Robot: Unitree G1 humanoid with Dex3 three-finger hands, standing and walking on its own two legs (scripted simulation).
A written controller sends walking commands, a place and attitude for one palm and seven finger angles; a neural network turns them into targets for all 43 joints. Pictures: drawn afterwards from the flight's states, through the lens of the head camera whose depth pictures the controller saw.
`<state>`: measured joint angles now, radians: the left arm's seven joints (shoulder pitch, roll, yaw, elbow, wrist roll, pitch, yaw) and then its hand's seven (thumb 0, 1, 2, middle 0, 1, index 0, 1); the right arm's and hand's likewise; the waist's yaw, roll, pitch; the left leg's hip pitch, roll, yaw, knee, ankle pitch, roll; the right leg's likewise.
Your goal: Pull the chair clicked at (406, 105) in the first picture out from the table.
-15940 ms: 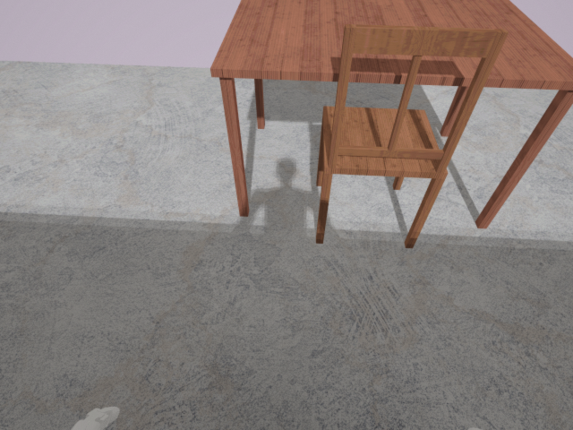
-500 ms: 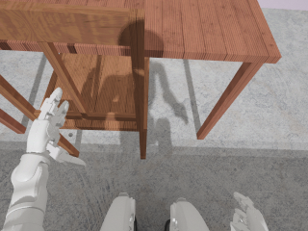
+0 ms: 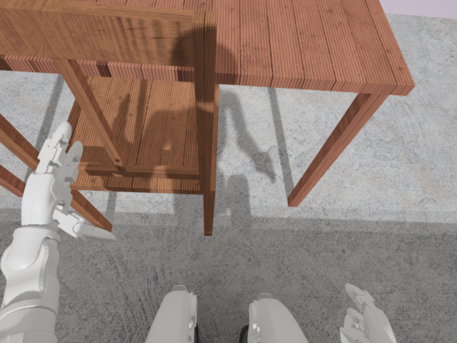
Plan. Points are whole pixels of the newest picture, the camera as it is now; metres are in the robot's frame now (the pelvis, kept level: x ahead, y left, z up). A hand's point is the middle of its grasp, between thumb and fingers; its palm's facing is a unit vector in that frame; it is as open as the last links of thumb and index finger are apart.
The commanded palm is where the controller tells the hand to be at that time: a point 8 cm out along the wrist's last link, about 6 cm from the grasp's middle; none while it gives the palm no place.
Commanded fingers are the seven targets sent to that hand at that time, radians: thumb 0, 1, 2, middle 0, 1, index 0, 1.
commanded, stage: aim the fingers beside a spindle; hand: left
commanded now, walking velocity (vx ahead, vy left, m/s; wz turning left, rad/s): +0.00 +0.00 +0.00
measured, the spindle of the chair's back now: (100, 126) +0.48 +0.25 +0.03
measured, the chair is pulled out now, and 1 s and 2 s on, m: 0.00 0.00 0.00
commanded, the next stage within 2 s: push the fingers through the gap in 0.14 s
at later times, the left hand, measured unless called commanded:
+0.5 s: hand (88, 183) +0.37 +0.24 +0.02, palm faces +0.02 -1.00 -0.05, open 16.9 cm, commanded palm +0.35 +0.28 +0.03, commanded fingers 0.00 -0.50 0.30 -0.06 -0.08 -0.06 -0.08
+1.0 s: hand (105, 162) +0.41 +0.23 +0.02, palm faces +0.01 -1.00 -0.04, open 16.9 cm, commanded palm +0.39 +0.27 +0.02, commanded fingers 0.00 -0.50 0.30 -0.06 -0.08 -0.06 -0.08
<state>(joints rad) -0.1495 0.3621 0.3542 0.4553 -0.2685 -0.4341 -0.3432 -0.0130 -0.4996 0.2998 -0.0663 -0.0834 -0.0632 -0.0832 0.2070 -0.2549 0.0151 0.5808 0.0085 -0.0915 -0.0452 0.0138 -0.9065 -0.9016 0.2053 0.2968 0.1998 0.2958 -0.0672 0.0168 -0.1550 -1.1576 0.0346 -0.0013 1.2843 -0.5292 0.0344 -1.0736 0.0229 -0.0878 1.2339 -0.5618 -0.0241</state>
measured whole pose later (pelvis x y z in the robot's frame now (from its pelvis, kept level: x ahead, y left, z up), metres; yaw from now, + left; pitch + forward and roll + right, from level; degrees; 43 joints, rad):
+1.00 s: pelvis +0.00 +0.00 +0.00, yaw +0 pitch +25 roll -4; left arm -0.44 0.40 0.36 0.74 -0.22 -0.43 -0.34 -0.01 -0.50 0.30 -0.06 -0.08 -0.06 -0.08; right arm 0.26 -0.27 0.02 0.63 0.01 -0.05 -0.03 0.01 -0.91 -0.90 0.21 0.30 0.20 0.30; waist -0.09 0.03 -0.16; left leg -1.20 0.03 0.00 1.29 -0.53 0.04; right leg -1.12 0.02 -0.09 1.24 -0.56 -0.02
